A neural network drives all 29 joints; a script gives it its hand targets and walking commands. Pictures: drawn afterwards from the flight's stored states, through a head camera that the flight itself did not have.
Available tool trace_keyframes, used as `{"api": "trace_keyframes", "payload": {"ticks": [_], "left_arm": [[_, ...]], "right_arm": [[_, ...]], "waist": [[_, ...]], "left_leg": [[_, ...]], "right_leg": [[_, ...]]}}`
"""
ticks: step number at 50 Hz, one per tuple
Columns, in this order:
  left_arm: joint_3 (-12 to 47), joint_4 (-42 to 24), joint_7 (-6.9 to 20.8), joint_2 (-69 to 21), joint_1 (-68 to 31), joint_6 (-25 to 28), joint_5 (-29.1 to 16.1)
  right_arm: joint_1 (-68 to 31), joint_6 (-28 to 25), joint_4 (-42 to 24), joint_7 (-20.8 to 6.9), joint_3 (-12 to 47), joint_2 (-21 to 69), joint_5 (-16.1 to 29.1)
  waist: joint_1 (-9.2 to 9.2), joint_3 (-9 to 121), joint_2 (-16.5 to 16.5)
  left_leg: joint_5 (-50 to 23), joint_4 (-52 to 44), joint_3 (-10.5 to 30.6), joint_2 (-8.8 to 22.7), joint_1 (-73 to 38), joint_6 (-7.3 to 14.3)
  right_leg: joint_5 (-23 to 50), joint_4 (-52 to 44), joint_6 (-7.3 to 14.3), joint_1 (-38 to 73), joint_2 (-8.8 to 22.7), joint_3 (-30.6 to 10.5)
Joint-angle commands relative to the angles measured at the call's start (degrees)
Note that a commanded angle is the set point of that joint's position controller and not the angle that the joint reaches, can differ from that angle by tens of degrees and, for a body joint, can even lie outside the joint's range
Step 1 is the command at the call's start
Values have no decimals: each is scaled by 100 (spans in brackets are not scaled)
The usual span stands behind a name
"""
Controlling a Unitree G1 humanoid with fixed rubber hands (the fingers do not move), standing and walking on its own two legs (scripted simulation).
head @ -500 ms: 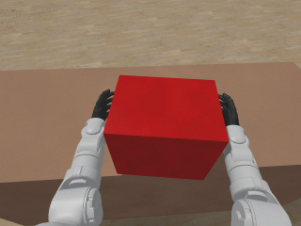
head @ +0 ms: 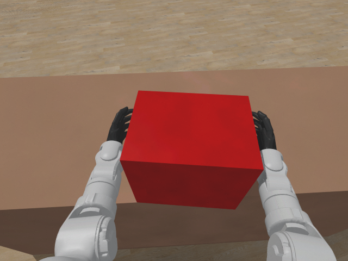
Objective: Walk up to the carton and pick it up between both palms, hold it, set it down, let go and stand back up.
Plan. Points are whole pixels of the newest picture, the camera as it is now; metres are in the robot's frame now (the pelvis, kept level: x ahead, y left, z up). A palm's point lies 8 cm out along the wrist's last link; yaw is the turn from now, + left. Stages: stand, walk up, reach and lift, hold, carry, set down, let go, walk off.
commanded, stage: set down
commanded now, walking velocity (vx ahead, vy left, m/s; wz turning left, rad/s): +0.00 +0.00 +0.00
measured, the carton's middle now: (188, 152) +0.37 -0.02 +0.01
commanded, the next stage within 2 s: none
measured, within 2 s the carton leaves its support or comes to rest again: neither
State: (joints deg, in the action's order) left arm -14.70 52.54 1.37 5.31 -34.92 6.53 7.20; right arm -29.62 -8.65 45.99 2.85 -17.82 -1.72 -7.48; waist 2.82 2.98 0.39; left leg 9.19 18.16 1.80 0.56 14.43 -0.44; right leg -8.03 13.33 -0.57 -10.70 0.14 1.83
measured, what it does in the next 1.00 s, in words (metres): stands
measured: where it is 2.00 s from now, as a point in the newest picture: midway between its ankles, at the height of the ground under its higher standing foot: outside the picture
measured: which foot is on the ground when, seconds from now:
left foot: down 0.00-1.00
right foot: down 0.00-1.00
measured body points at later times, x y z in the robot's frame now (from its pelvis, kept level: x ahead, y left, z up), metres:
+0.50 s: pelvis +0.00 +0.00 +0.00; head +0.03 +0.01 +0.45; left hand +0.40 +0.16 +0.05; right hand +0.37 -0.20 +0.05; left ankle -0.01 +0.12 -0.75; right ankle -0.02 -0.12 -0.75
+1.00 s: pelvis +0.00 +0.00 +0.00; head +0.04 +0.01 +0.45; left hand +0.41 +0.16 +0.04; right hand +0.37 -0.20 +0.05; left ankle -0.01 +0.12 -0.75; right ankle -0.02 -0.12 -0.75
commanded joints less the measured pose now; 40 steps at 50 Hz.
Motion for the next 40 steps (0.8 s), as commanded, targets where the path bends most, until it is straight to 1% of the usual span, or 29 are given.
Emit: {"api": "trace_keyframes", "payload": {"ticks": [1,3,4,5,8,9,10,12,13,14,15,16,17,18,19,21,22,24,25,26,29,30,31,33,34,36,37,38,40], "left_arm": [[1635,-763,651,-3387,-3375,572,100],[1630,-754,641,-3284,-3380,663,141],[1631,-662,647,-3326,-3363,686,125],[1448,-452,673,-3258,-3262,680,209],[1349,-375,694,-3254,-3383,651,296],[1213,-227,718,-3193,-3202,647,349],[1253,-316,734,-3195,-3349,679,333],[1032,-211,753,-3173,-3197,734,430],[962,-143,747,-3101,-3286,742,493],[915,-84,750,-3047,-3249,738,535],[823,-16,764,-3043,-3223,742,566],[808,29,761,-3083,-3042,724,653],[780,-28,771,-3112,-3022,708,686],[805,-14,758,-3069,-3068,696,709],[714,145,763,-3068,-2915,673,770],[601,53,775,-2951,-2960,665,761],[671,-66,770,-3067,-3016,685,736],[649,-20,741,-3082,-2904,719,800],[669,65,737,-3089,-2758,694,828],[656,-16,721,-3085,-2873,692,852],[667,-4,684,-3014,-2805,740,838],[654,31,705,-3062,-2742,714,882],[518,160,716,-2942,-2744,690,928],[452,197,787,-2936,-2569,674,928],[415,207,823,-2839,-2617,659,952],[578,102,819,-3054,-2525,645,907],[491,134,807,-2910,-2543,638,955],[468,69,781,-2934,-2573,648,961],[310,64,760,-2735,-2469,663,1093]], "right_arm": [[-3187,-575,-898,-735,2079,3102,-257],[-3054,-607,-819,-753,2057,3084,-241],[-3077,-605,-739,-768,2043,3050,-266],[-2996,-583,-636,-762,1992,3031,-357],[-3109,-596,-526,-772,1588,2900,-499],[-3006,-608,-533,-771,1700,3000,-537],[-3111,-632,-570,-764,1596,2998,-575],[-3036,-673,-521,-764,1534,3053,-646],[-3037,-680,-385,-769,1408,3018,-732],[-3047,-711,-370,-772,1324,2959,-728],[-3094,-737,-387,-785,1258,2998,-790],[-2886,-738,-181,-782,1250,3017,-838],[-2823,-749,-145,-769,1209,3053,-828],[-2905,-778,-191,-767,1163,2994,-876],[-2832,-775,-114,-762,1170,3018,-899],[-2834,-762,-85,-759,1123,2989,-893],[-2894,-811,-160,-763,1112,3058,-954],[-2797,-865,-126,-783,1087,3058,-1013],[-2734,-876,-66,-780,1046,2999,-1022],[-2793,-865,8,-789,928,2963,-1042],[-2723,-927,-19,-822,1081,2991,-987],[-2680,-903,66,-807,984,3062,-1055],[-2679,-860,81,-813,903,2929,-1061],[-2605,-868,19,-787,961,2965,-1095],[-2588,-859,63,-760,954,2989,-1135],[-2441,-878,194,-779,905,2940,-1088],[-2447,-870,178,-775,893,2940,-1080],[-2505,-895,160,-775,864,2931,-1112],[-2370,-880,201,-783,827,2864,-1090]], "waist": [[77,2770,-74],[45,2691,-179],[67,2663,-88],[98,2376,-55],[126,2243,-125],[27,2109,7],[66,2325,-90],[25,2284,-20],[65,2217,14],[-18,2089,-89],[-11,2039,-10],[39,1985,-25],[22,1905,-64],[6,1900,-224],[-22,1815,-82],[-18,1697,17],[29,1881,-24],[-33,1978,-41],[-3,1862,-169],[8,1812,-132],[-91,1868,-216],[-9,1702,-79],[-16,1566,-148],[-46,1446,101],[8,1438,107],[90,1436,-101],[-41,1364,-92],[1,1472,-144],[-111,1397,-35]], "left_leg": [[-2009,123,-332,-103,-1017,-311],[-2062,104,-346,-75,-993,-367],[-1992,97,-317,-78,-987,-351],[-1763,52,-339,-95,-934,-315],[-1373,-76,-363,-60,-940,-340],[-1452,-65,-402,-53,-919,-290],[-1396,-45,-399,-53,-909,-275],[-1319,-114,-431,-88,-720,-218],[-1256,-148,-453,-79,-765,-223],[-1232,-137,-477,-81,-660,-240],[-1204,-159,-500,-88,-671,-212],[-1219,-182,-472,-55,-792,-229],[-1377,-141,-487,-45,-894,-258],[-1356,-140,-495,-54,-895,-270],[-1389,-128,-502,-58,-945,-256],[-1262,-156,-511,-54,-838,-218],[-1277,-150,-522,-66,-858,-250],[-1296,-93,-544,-78,-856,-225],[-1418,-68,-536,-66,-890,-284],[-1255,-93,-515,-33,-966,-292],[-1456,4,-529,-12,-972,-272],[-1341,-6,-525,-16,-966,-275],[-1143,-103,-530,-50,-907,-260],[-1129,-102,-544,-47,-749,-169],[-1095,-120,-568,-71,-686,-135],[-1219,-97,-503,-15,-935,-239],[-1183,-44,-534,-15,-895,-227],[-1226,-70,-517,-12,-949,-260],[-1127,-97,-577,-30,-878,-228]], "right_leg": [[2314,321,-120,1143,-122,241],[2332,342,-96,1153,-108,235],[2239,310,-107,1084,-113,244],[1964,280,-114,1067,-116,236],[1460,184,-63,839,-98,300],[1558,169,-88,958,-85,248],[1580,206,-72,954,-73,229],[1694,239,-133,1143,-28,215],[1631,208,-157,1061,-46,260],[1530,214,-111,1062,-35,216],[1496,215,-128,1040,-20,249],[1515,179,-101,1026,-35,272],[1629,202,-79,1021,-39,290],[1531,155,-63,1004,-45,295],[1500,141,-81,971,-48,293],[1494,150,-92,904,-51,299],[1536,188,-95,903,-74,322],[1542,231,-125,916,-40,326],[1595,209,-73,904,-43,328],[1291,154,-60,719,-93,389],[1333,200,-58,651,-62,337],[1308,155,-82,645,-71,374],[1125,88,-80,602,-48,361],[1377,149,-139,817,-30,332],[1483,205,-169,899,-23,319],[1289,188,-94,670,-65,378],[1247,145,-80,684,-59,353],[1198,168,-78,625,-73,379],[1162,154,-133,600,-56,378]]}}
